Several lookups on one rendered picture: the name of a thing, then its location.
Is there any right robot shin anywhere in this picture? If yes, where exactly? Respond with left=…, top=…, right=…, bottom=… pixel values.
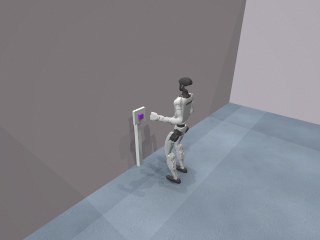
left=175, top=144, right=185, bottom=169

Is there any left robot foot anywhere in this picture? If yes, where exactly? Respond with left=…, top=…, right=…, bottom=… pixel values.
left=166, top=175, right=181, bottom=184

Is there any button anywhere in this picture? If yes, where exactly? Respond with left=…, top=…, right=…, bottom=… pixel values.
left=138, top=113, right=144, bottom=120

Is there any right robot upper arm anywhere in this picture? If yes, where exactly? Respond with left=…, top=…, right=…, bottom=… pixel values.
left=189, top=93, right=195, bottom=114

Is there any left robot upper arm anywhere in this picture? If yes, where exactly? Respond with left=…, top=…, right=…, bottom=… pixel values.
left=173, top=97, right=183, bottom=125

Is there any left robot forearm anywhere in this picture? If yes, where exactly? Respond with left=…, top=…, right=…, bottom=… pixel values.
left=158, top=115, right=181, bottom=125

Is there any left robot hand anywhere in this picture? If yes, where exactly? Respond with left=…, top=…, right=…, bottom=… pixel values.
left=150, top=112, right=159, bottom=121

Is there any panel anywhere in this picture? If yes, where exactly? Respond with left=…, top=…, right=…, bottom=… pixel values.
left=132, top=106, right=146, bottom=167

